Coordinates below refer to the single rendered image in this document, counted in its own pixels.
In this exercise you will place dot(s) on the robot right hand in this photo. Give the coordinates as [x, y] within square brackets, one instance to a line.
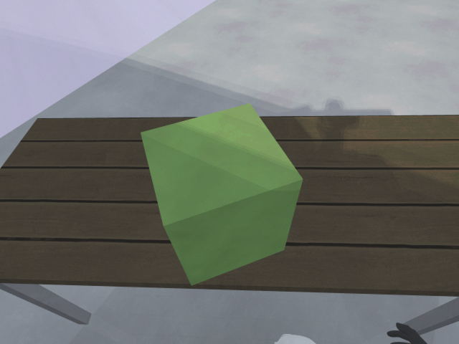
[407, 333]

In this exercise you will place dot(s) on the table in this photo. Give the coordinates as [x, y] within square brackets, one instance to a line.
[377, 212]

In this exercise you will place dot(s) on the carton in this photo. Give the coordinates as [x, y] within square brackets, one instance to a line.
[226, 191]

